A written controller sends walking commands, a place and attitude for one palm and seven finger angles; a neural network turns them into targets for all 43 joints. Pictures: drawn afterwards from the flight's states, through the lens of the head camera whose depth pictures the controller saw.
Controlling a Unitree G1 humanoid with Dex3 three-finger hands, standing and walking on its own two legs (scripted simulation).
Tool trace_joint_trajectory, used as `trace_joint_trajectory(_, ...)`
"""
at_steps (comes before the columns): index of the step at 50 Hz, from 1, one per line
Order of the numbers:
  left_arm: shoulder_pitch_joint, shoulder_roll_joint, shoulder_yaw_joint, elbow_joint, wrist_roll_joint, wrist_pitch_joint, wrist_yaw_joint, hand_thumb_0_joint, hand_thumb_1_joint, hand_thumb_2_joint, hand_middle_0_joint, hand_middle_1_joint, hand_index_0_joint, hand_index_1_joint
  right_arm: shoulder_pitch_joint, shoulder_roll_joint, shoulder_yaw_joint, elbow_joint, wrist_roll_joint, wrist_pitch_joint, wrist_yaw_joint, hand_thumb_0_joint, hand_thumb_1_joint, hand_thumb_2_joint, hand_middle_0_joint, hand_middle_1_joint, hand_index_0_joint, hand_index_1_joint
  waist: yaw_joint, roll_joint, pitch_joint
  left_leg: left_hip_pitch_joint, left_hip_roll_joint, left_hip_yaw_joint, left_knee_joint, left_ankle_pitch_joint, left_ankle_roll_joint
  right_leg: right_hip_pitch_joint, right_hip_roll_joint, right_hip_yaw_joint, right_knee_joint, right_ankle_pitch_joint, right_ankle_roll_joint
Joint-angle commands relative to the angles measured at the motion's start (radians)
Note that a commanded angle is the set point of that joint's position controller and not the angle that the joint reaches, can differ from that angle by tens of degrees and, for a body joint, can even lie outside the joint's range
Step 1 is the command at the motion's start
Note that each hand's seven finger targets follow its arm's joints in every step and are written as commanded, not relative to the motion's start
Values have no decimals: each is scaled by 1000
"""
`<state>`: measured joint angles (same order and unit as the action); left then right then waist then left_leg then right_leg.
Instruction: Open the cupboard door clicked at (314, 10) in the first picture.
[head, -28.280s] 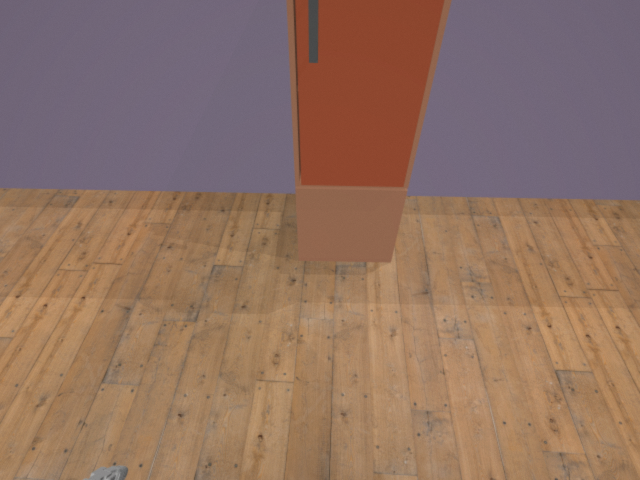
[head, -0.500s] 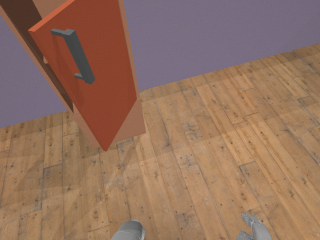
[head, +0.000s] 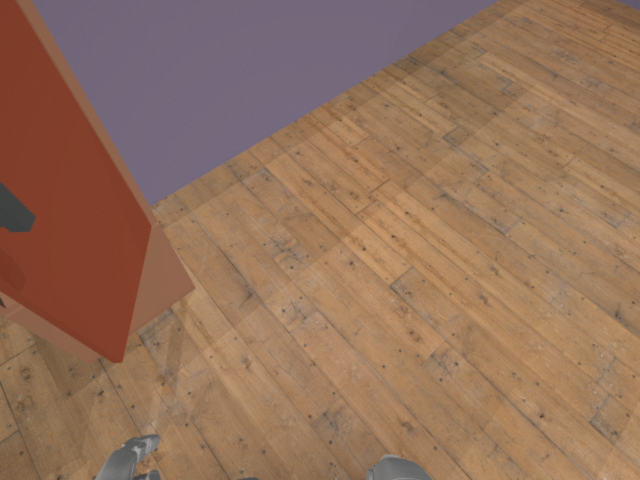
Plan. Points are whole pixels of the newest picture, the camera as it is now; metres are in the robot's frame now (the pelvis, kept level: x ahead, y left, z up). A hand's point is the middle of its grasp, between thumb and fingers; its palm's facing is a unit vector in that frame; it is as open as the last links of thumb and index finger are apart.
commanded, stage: walk to a spot facing it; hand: left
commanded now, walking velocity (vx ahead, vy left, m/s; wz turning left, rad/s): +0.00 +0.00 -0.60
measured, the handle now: out of the picture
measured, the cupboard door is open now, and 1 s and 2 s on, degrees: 50 50 50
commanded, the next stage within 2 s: turn to face it in 1.84 s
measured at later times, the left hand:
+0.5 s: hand (212, 433) +0.18 +0.17 -0.18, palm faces -0.28 -0.95 -0.16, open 7.4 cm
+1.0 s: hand (367, 292) +0.42 -0.06 -0.16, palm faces -0.53 -0.82 -0.21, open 7.3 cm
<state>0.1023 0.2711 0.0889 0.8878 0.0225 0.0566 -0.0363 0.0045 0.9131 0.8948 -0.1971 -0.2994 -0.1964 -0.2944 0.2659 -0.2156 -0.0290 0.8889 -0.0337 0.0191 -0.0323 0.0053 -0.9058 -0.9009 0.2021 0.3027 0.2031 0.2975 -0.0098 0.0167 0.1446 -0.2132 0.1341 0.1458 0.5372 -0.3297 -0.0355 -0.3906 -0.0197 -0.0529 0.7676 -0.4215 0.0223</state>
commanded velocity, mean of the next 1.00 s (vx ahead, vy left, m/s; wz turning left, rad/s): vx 0.32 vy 0.00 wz -0.47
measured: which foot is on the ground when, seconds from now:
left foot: down 0.00-0.04, up 0.06-0.38, down 0.40-0.84, up 0.86-1.00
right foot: up 0.00-0.02, down 0.04-0.40, up 0.42-0.82, down 0.84-1.00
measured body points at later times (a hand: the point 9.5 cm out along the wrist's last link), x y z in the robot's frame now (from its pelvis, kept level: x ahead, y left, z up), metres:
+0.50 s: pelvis +0.08 +0.00 +0.00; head +0.12 +0.01 +0.45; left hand +0.20 +0.22 -0.16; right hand +0.06 -0.25 -0.13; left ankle +0.11 +0.11 -0.74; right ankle +0.01 -0.12 -0.67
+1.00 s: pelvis +0.22 -0.15 +0.00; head +0.26 -0.19 +0.44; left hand +0.44 -0.02 -0.14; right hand +0.08 -0.33 -0.16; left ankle +0.28 +0.01 -0.65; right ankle +0.22 -0.21 -0.74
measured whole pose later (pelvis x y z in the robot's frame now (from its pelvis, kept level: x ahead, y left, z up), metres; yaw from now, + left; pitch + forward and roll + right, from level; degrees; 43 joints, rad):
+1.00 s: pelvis +0.22 -0.15 +0.00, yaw -32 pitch +0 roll +1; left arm 0.12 0.17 0.07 0.97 0.01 -0.04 0.00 -0.01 0.92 0.89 -0.20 -0.30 -0.20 -0.30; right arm 0.31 -0.17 -0.04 1.04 -0.03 0.00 -0.01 0.01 -0.91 -0.90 0.20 0.30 0.20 0.30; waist -0.06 0.01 0.13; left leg -0.48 0.16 0.05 1.17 -0.32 -0.05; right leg -0.28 0.04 -0.12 0.51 -0.24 -0.10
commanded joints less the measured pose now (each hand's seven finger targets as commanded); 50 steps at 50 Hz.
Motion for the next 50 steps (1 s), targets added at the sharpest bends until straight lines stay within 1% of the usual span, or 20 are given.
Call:
trace_joint_trajectory(1,142,105,13,-35,1,-48,12,0,900,900,-200,-300,-200,-300,29,-184,-61,-64,19,-10,7,0,-900,-900,200,300,200,300,58,46,-246,-73,133,-18,165,448,25,407,-43,40,-344,383,-63)
trace_joint_trajectory(2,215,226,42,-13,9,-56,32,0,900,900,-200,-300,-200,-300,-12,-94,-39,-106,27,-7,12,0,-900,-900,200,300,200,300,95,-305,-258,-359,-25,69,423,-176,-38,559,-342,425,-397,733,-175)
trace_joint_trajectory(3,260,252,39,1,-11,-53,45,0,900,900,-200,-300,-200,-300,-52,-129,-39,-118,26,6,3,0,-900,-900,200,300,200,300,129,-264,-250,-392,-40,-86,558,-350,-36,479,-410,461,-392,757,-266)
trace_joint_trajectory(7,73,145,23,-54,0,-40,60,0,900,900,-200,-300,-200,-300,-56,-113,-45,-74,16,9,17,0,-900,-900,200,300,200,300,40,-174,-175,-355,-19,-114,557,-154,-42,302,-226,357,-438,270,-220)
trace_joint_trajectory(14,90,159,33,-32,7,-65,32,0,900,900,-200,-300,-200,-300,-67,-90,-53,-81,16,-18,36,0,-900,-900,200,300,200,300,32,-177,-89,-236,-85,-82,263,-109,-29,164,-179,429,-529,-84,-229)
trace_joint_trajectory(17,38,137,36,-41,2,-66,24,0,900,900,-200,-300,-200,-300,53,-87,-50,-49,17,-41,27,0,-900,-900,200,300,200,300,-42,-149,-109,32,-115,-58,20,-6,-21,11,-114,393,-449,-129,-185)
trace_joint_trajectory(18,17,95,27,-51,-1,-65,20,0,900,900,-200,-300,-200,-300,138,-116,-55,-18,15,-52,15,0,-900,-900,200,300,200,300,-80,-59,-125,219,-84,-77,-96,-21,-7,-120,-54,346,-357,-145,-142)
trace_joint_trajectory(19,22,12,10,-72,-9,-63,10,0,900,900,-200,-300,-200,-300,235,-210,-73,10,-2,-61,3,0,-900,-900,200,300,200,300,-124,227,-146,352,148,-375,-249,-281,58,-306,78,210,-67,-167,-87)
trace_joint_trajectory(20,-32,-4,7,-117,-9,-73,4,0,900,900,-200,-300,-200,-300,314,-267,-80,12,-14,-64,-8,0,-900,-900,200,300,200,300,-146,308,-133,341,387,-668,-384,-415,167,-424,88,65,214,-205,-46)
trace_joint_trajectory(21,-73,25,11,-123,5,-85,-8,0,900,900,-200,-300,-200,-300,273,-254,-75,-6,-9,-67,-2,0,-900,-900,200,300,200,300,-126,142,-90,254,422,-694,-389,-383,221,-438,-7,110,340,-127,-53)
trace_joint_trajectory(23,-34,8,18,-75,16,-82,-20,0,900,900,-200,-300,-200,-300,156,-162,-47,-28,-7,-75,5,0,-900,-900,200,300,200,300,-49,131,-47,126,294,-443,-380,-202,147,-393,-61,92,468,55,-34)
trace_joint_trajectory(26,9,-40,4,-41,12,-64,-33,0,900,900,-200,-300,-200,-300,166,-96,-26,1,5,-92,-3,0,-900,-900,200,300,200,300,-25,142,-80,198,191,-141,-315,204,95,-375,-70,42,444,184,-14)
trace_joint_trajectory(37,-135,-48,-14,-52,6,-67,-26,0,900,900,-200,-300,-200,-300,278,-106,-27,103,-10,-80,8,0,-900,-900,200,300,200,300,-40,134,-46,205,225,90,-238,561,113,-125,-13,-99,-52,178,-76)
trace_joint_trajectory(38,-86,-37,-10,-38,6,-71,-23,0,900,900,-200,-300,-200,-300,269,-116,-28,108,-7,-77,8,0,-900,-900,200,300,200,300,-13,131,-75,207,223,107,-164,696,106,-35,17,-123,-73,147,-94)
trace_joint_trajectory(40,229,39,18,59,8,-95,-10,0,900,900,-200,-300,-200,-300,185,-134,-27,92,11,-76,15,0,-900,-900,200,300,200,300,147,70,-243,42,160,151,212,764,48,439,40,-102,-199,194,-140)
trace_joint_trajectory(41,397,173,54,99,10,-104,10,0,900,900,-200,-300,-200,-300,187,-67,-14,58,36,-78,28,0,-900,-900,200,300,200,300,213,-204,-386,-280,28,159,563,173,4,753,-240,299,-304,116,-227)
trace_joint_trajectory(42,406,235,61,116,-18,-97,23,0,900,900,-200,-300,-200,-300,117,-41,-21,23,40,-76,21,0,-900,-900,200,300,200,300,186,-260,-360,-488,-61,19,843,-302,-8,749,-425,628,-460,213,-295)
trace_joint_trajectory(43,323,202,48,89,-21,-96,32,0,900,900,-200,-300,-200,-300,69,-64,-32,28,30,-74,23,0,-900,-900,200,300,200,300,157,-196,-261,-517,-5,-113,899,-172,6,572,-398,553,-487,161,-278)
trace_joint_trajectory(46,98,50,1,40,-10,-102,42,0,900,900,-200,-300,-200,-300,108,-20,-34,88,10,-45,21,0,-900,-900,200,300,200,300,7,-103,-135,-335,61,-128,714,13,-4,192,-262,280,-559,115,-198)
trace_joint_trajectory(50,113,14,-7,72,-5,-126,35,0,900,900,-200,-300,-200,-300,133,4,-32,112,3,-20,33,0,-900,-900,200,300,200,300,-34,-103,-105,-317,30,-95,523,83,-20,156,-188,177,-611,183,-188)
